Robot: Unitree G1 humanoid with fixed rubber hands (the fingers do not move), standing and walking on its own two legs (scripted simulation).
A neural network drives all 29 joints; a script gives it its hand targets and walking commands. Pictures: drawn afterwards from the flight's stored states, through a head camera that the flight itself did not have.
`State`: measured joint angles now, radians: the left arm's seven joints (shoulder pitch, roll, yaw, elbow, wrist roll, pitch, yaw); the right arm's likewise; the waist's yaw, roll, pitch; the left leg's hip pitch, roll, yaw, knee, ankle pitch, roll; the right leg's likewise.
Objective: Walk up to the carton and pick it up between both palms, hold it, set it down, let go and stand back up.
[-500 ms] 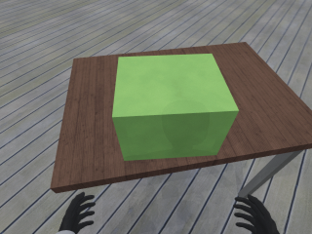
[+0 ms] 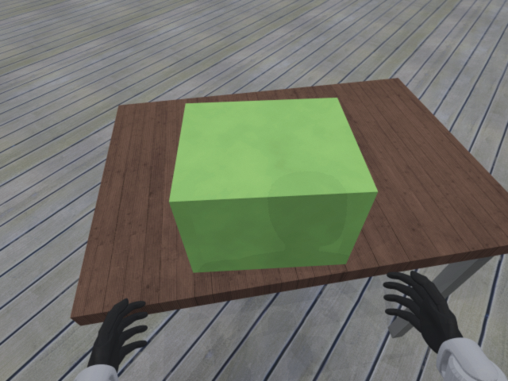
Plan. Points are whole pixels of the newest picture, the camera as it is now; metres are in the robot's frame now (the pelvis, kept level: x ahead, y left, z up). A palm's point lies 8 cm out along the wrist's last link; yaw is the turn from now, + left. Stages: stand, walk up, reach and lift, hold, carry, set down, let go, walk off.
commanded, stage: reach and lift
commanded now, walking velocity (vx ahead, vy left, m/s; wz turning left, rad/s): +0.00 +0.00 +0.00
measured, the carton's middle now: (266, 184) +0.44 +0.00 +0.05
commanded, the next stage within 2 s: none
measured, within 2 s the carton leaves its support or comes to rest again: neither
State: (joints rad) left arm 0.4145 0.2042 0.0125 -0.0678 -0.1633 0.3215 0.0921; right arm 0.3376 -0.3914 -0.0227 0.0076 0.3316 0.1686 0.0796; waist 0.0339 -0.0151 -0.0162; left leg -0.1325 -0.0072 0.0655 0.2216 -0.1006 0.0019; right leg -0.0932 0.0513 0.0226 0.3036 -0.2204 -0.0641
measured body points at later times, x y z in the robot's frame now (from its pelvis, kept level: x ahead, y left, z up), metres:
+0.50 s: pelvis -0.02 -0.01 +0.00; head -0.01 -0.01 +0.45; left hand +0.17 +0.23 -0.01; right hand +0.26 -0.23 +0.06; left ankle +0.01 +0.12 -0.75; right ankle -0.04 -0.08 -0.75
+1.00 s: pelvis -0.06 +0.02 -0.01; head -0.05 +0.02 +0.44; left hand +0.18 +0.24 +0.01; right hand +0.33 -0.21 +0.12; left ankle +0.01 +0.12 -0.75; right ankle -0.04 -0.07 -0.75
